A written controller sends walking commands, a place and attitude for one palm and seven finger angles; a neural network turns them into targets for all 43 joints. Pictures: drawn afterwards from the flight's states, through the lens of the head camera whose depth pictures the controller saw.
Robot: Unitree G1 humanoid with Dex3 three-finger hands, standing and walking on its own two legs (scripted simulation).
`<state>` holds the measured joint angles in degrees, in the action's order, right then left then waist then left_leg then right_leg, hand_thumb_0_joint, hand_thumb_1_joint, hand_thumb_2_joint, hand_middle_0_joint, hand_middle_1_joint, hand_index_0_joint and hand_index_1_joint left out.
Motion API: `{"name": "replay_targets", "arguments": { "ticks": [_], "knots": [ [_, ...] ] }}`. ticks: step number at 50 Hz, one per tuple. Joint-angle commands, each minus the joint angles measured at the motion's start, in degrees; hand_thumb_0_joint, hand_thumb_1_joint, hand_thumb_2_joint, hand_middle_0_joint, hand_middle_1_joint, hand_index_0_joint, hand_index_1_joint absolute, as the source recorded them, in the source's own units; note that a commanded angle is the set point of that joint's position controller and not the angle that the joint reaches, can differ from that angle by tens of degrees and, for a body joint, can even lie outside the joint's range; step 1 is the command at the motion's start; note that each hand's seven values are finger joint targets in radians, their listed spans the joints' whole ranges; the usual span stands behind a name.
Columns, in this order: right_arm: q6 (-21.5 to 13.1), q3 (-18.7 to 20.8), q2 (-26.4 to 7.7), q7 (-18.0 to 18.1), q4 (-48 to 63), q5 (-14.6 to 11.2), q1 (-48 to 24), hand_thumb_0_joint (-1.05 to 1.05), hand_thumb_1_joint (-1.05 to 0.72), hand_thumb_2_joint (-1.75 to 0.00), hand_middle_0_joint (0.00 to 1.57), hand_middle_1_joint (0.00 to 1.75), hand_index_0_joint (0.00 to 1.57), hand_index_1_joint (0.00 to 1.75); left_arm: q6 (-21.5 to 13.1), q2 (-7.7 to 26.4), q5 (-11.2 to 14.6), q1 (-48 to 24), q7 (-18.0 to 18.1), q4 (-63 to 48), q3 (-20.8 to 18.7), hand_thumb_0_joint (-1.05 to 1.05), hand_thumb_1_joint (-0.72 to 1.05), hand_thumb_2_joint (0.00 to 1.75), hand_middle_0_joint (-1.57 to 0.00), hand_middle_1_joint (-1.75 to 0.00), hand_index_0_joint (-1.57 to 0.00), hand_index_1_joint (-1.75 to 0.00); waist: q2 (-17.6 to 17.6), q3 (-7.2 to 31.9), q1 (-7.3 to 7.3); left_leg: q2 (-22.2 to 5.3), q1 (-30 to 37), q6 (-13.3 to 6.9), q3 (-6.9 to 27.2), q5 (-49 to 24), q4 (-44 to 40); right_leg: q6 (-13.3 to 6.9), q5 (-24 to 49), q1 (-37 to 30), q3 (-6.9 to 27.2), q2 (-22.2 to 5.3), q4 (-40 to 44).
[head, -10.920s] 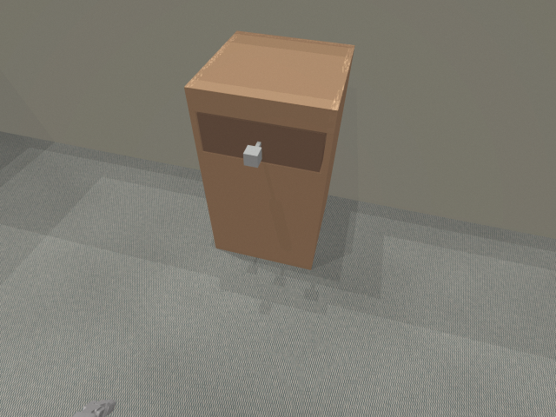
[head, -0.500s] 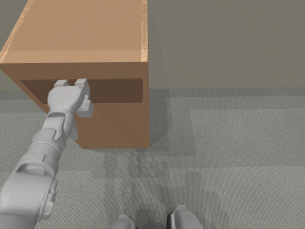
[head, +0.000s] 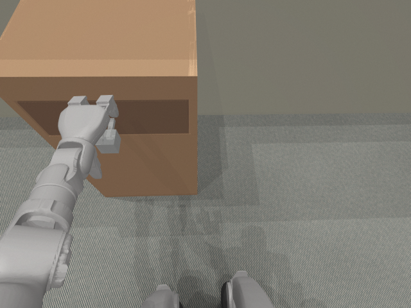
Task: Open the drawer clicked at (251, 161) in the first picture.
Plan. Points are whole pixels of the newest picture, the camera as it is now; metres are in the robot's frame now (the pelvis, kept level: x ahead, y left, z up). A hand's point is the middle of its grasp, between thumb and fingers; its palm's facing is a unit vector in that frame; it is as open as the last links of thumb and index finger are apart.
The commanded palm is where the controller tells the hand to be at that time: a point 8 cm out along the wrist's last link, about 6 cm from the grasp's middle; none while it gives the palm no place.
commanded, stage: move the hooked fingers above the handle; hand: left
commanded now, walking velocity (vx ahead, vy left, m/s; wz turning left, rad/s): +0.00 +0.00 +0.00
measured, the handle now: (110, 134) +0.52 +0.21 -0.09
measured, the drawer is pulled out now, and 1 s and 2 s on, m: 0.00 0.00 0.00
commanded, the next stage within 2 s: none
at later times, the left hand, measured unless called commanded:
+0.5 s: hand (93, 131) +0.48 +0.22 +0.00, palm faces -0.04 -0.01 -1.00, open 13.8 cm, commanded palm +0.45 +0.22 +0.04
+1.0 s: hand (80, 141) +0.46 +0.24 -0.01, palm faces -0.11 +0.05 -0.99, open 13.8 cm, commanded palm +0.45 +0.22 +0.04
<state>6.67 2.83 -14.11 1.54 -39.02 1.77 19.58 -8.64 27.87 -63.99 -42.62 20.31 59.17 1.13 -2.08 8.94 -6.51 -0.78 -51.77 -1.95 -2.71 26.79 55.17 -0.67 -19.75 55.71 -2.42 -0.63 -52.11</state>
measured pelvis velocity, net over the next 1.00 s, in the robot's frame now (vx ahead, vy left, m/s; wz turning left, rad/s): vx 0.00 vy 0.00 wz -0.01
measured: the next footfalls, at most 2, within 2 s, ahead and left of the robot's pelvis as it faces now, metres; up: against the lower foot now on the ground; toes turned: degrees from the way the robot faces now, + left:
none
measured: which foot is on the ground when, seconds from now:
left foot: down 0.00-1.00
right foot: down 0.00-1.00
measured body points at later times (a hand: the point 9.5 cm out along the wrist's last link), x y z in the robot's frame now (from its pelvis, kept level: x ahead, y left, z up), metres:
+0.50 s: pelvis +0.01 -0.01 +0.00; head +0.13 -0.02 +0.44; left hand +0.47 +0.22 +0.05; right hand +0.03 -0.28 -0.13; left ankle -0.02 +0.10 -0.68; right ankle +0.04 -0.12 -0.68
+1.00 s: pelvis +0.00 +0.00 +0.00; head +0.12 -0.02 +0.44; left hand +0.46 +0.24 +0.05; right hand +0.04 -0.27 -0.14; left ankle -0.02 +0.10 -0.68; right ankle +0.04 -0.12 -0.68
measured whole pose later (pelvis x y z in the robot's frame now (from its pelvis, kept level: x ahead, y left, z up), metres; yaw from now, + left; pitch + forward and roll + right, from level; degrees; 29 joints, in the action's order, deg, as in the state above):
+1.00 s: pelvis +0.00 +0.00 +0.00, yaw +0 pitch +22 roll +0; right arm 8.3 3.2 -14.7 -0.3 -38.2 1.0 16.3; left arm 1.7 27.0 -62.5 -42.5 22.8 62.0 2.1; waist -3.2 8.0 -4.9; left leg -1.0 -49.5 -1.6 -3.1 26.4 53.9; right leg -1.0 -19.4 53.9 -1.9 -0.2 -51.4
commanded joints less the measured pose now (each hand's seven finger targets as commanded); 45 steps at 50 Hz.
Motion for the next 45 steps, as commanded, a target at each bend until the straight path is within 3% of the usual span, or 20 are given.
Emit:
{"name": "replay_targets", "arguments": {
  "ticks": [1, 2, 5, 6, 8, 11, 14, 18, 21, 23, 28, 29, 32, 34, 36, 39, 42, 44, 45],
  "knots": [
    [-1.52, 3.68, -9.79, 0.19, 1.27, 0.74, 8.02, 0.0, -0.9, -0.9, 0.2, 0.3, 0.2, 0.3, -2.16, 9.6, -0.41, -24.1, 4.86, -8.35, -1.64, 0.0, -0.5, 0.3, -0.3, -1.2, -0.3, -1.2, -5.3, 21.65, -1.88, 1.06, 15.63, -0.11, 4.31, -20.56, -4.4, -2.18, 9.02, -8.6, 0.06, 2.58, 3.9],
    [-1.48, 3.56, -9.81, -0.12, 1.23, 0.79, 8.03, 0.0, -0.9, -0.9, 0.2, 0.3, 0.2, 0.3, -1.11, 8.82, -0.41, -24.49, 5.61, -6.43, -1.15, 0.0, -0.5, 0.3, -0.3, -1.2, -0.3, -1.2, -3.32, 20.1, -2.6, 1.03, 13.93, -0.21, 4.23, -19.4, -4.32, -2.1, 8.39, -8.31, -0.16, 2.62, 4.01],
    [-1.06, 3.32, -10.11, -1.0, 2.07, 0.79, 8.21, 0.0, -0.9, -0.9, 0.2, 0.3, 0.2, 0.3, 2.15, 9.33, -0.63, -22.92, 6.92, -3.77, -1.98, 0.0, -0.5, 0.3, -0.3, -1.2, -0.3, -1.2, -4.23, 22.38, -1.3, 1.45, 13.25, 0.1, 3.72, -22.34, -4.36, -2.32, 11.39, -10.29, -0.26, 2.66, 3.01],
    [-0.94, 3.52, -10.08, -1.22, 2.13, 0.8, 8.25, 0.0, -0.9, -0.9, 0.2, 0.3, 0.2, 0.3, 3.08, 8.23, -0.66, -24.15, 7.1, -4.03, -1.04, 0.0, -0.5, 0.3, -0.3, -1.2, -0.3, -1.2, -3.85, 23.19, -1.9, 1.38, 13.53, 0.0, 3.38, -23.19, -4.01, -2.19, 12.62, -10.83, -0.19, 2.7, 3.04],
    [-0.48, 3.48, -10.28, -1.56, 2.79, 0.79, 8.17, 0.0, -0.9, -0.9, 0.2, 0.3, 0.2, 0.3, 4.64, 9.67, -0.89, -22.84, 6.82, -4.38, -2.04, 0.0, -0.5, 0.3, -0.3, -1.2, -0.3, -1.2, -3.83, 25.52, -0.75, 1.52, 14.01, 0.0, 2.87, -25.21, -4.03, -2.17, 15.23, -13.65, 0.0, 2.77, 2.83],
    [-0.04, 3.58, -10.37, -1.15, 3.65, 0.8, 7.87, 0.0, -0.9, -0.9, 0.2, 0.3, 0.2, 0.3, 4.47, 12.84, -0.56, -24.5, 5.89, -8.79, -4.12, 0.0, -0.5, 0.3, -0.3, -1.2, -0.3, -1.2, -2.21, 30.05, -0.53, 1.6, 14.91, -0.54, 2.65, -26.3, -3.91, -1.71, 18.56, -18.36, 0.83, 2.73, 2.92],
    [0.06, 3.68, -9.95, -0.58, 4.01, 1.09, 7.44, 0.0, -0.9, -0.9, 0.2, 0.3, 0.2, 0.3, 1.99, 15.07, 0.11, -24.93, 5.51, -15.04, -6.26, 0.0, -0.5, 0.3, -0.3, -1.2, -0.3, -1.2, -3.22, 34.13, 0.53, 1.61, 17.43, -0.63, 2.9, -29.35, -4.1, -1.73, 21.64, -21.59, 1.36, 2.51, 2.83],
    [0.26, 3.62, -9.68, -0.36, 3.18, 1.09, 6.45, 0.0, -0.9, -0.9, 0.2, 0.3, 0.2, 0.3, 0.78, 14.98, -0.19, -20.56, 6.74, -14.7, -6.98, 0.0, -0.5, 0.3, -0.3, -1.2, -0.3, -1.2, -2.51, 29.77, 0.85, 1.52, 15.63, -0.77, 2.12, -28.0, -4.55, -1.61, 21.26, -21.42, 1.53, 2.41, 3.69],
    [0.75, 3.32, -9.88, -0.69, 2.77, 0.82, 6.07, 0.0, -0.9, -0.9, 0.2, 0.3, 0.2, 0.3, 2.15, 15.44, 0.02, -15.68, 7.13, -10.79, -7.66, 0.0, -0.5, 0.3, -0.3, -1.2, -0.3, -1.2, -0.29, 25.97, 1.64, 1.82, 12.78, -0.7, 1.57, -26.26, -5.58, -1.66, 21.28, -22.65, 1.42, 2.45, 4.15],
    [0.69, 3.53, -9.6, -1.04, 2.96, 0.37, 6.23, 0.0, -0.9, -0.9, 0.2, 0.3, 0.2, 0.3, 3.72, 10.1, 0.33, -13.33, 6.57, -7.62, -3.64, 0.0, -0.5, 0.3, -0.3, -1.2, -0.3, -1.2, 0.96, 23.09, 0.85, 1.93, 12.18, -0.71, 0.99, -24.52, -6.53, -1.65, 20.35, -22.24, 1.12, 2.54, 5.57],
    [0.57, 3.95, -9.65, -0.59, 3.23, -0.02, 6.59, 0.0, -0.9, -0.9, 0.2, 0.3, 0.2, 0.3, 2.66, 7.84, 1.12, -15.83, 2.95, -9.44, -0.56, 0.0, -0.5, 0.3, -0.3, -1.2, -0.3, -1.2, 2.21, 23.19, -0.57, 1.92, 13.7, -0.97, 1.04, -22.57, -7.08, -1.51, 19.49, -22.78, 1.8, 2.43, 7.15],
    [0.34, 4.1, -9.14, -0.34, 3.17, 0.11, 6.66, 0.0, -0.9, -0.9, 0.2, 0.3, 0.2, 0.3, 1.27, 5.31, 1.68, -17.99, 2.27, -11.36, 1.31, 0.0, -0.5, 0.3, -0.3, -1.2, -0.3, -1.2, 1.48, 23.29, -1.44, 1.81, 14.87, -0.99, 1.59, -23.27, -6.85, -1.61, 19.55, -21.69, 1.71, 2.38, 6.98],
    [-0.04, 4.25, -9.11, 0.09, 2.75, 0.6, 6.59, 0.0, -0.9, -0.9, 0.2, 0.3, 0.2, 0.3, -3.2, 8.81, 1.3, -20.19, 2.25, -16.19, -1.55, 0.0, -0.5, 0.3, -0.3, -1.2, -0.3, -1.2, -1.28, 25.6, -0.47, 1.75, 16.74, -0.95, 2.14, -24.11, -5.83, -1.78, 18.41, -20.2, 1.92, 2.26, 5.83],
    [-0.04, 4.13, -9.05, 0.33, 2.66, 1.05, 6.2, 0.0, -0.9, -0.9, 0.2, 0.3, 0.2, 0.3, -5.05, 11.72, 0.18, -22.69, 3.99, -18.89, -3.97, 0.0, -0.5, 0.3, -0.3, -1.2, -0.3, -1.2, -2.05, 26.85, -0.21, 1.79, 16.57, -0.81, 3.03, -25.24, -4.88, -1.99, 18.16, -18.72, 1.7, 2.19, 4.25],
    [-0.16, 4.03, -9.05, -0.09, 1.93, 1.36, 5.53, 0.0, -0.9, -0.9, 0.2, 0.3, 0.2, 0.3, -5.15, 13.27, -1.41, -23.2, 7.2, -18.17, -5.77, 0.0, -0.5, 0.3, -0.3, -1.2, -0.3, -1.2, -5.05, 26.42, 0.17, 1.75, 16.27, -0.41, 3.4, -25.32, -3.99, -2.18, 16.21, -15.32, 1.18, 2.24, 2.85],
    [0.13, 3.32, -9.23, -1.07, 2.07, 1.69, 4.02, 0.0, -0.9, -0.9, 0.2, 0.3, 0.2, 0.3, -1.54, 18.19, -2.12, -21.97, 11.61, -15.61, -10.77, 0.0, -0.5, 0.3, -0.3, -1.2, -0.3, -1.2, -5.43, 25.97, 2.09, 2.26, 12.35, -0.22, 2.91, -25.52, -3.51, -2.34, 16.57, -16.28, 0.85, 2.34, 1.26],
    [0.52, 3.19, -9.43, -1.88, 2.96, 1.18, 3.69, 0.0, -0.9, -0.9, 0.2, 0.3, 0.2, 0.3, 5.01, 16.09, -1.4, -17.89, 12.9, -8.68, -8.69, 0.0, -0.5, 0.3, -0.3, -1.2, -0.3, -1.2, -2.18, 25.47, 2.03, 2.8, 9.79, -0.26, 1.22, -23.72, -4.24, -1.72, 18.1, -19.81, 0.92, 2.47, 2.37],
    [0.87, 3.37, -9.55, -2.18, 3.91, 0.52, 3.79, 0.0, -0.9, -0.9, 0.2, 0.3, 0.2, 0.3, 8.93, 13.15, -0.77, -16.06, 10.87, -6.04, -5.86, 0.0, -0.5, 0.3, -0.3, -1.2, -0.3, -1.2, -2.24, 27.13, 2.09, 2.89, 11.32, -0.24, 0.63, -24.52, -5.51, -1.69, 20.19, -22.56, 0.99, 2.71, 3.55],
    [1.1, 3.47, -9.81, -2.22, 4.0, -0.05, 4.6, 0.0, -0.9, -0.9, 0.2, 0.3, 0.2, 0.3, 10.68, 11.01, -0.16, -13.85, 8.98, -3.41, -3.59, 0.0, -0.5, 0.3, -0.3, -1.2, -0.3, -1.2, 0.1, 26.68, 1.71, 2.78, 11.55, -0.27, 0.41, -23.36, -6.24, -1.41, 19.97, -23.89, 0.87, 2.8, 4.54]
  ]
}}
